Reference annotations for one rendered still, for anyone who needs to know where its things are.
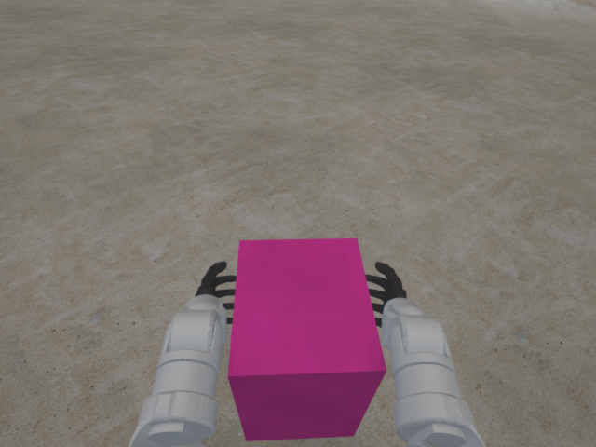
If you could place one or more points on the robot right hand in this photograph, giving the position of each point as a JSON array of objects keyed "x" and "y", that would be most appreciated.
[{"x": 392, "y": 286}]

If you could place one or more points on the robot left hand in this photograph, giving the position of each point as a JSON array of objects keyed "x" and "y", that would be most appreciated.
[{"x": 209, "y": 282}]

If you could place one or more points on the left robot forearm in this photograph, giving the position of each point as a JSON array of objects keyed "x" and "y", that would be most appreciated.
[{"x": 182, "y": 408}]

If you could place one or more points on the right robot forearm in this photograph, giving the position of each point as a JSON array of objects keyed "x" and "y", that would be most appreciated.
[{"x": 429, "y": 407}]

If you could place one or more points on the carton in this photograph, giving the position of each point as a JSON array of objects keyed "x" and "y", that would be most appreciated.
[{"x": 305, "y": 356}]

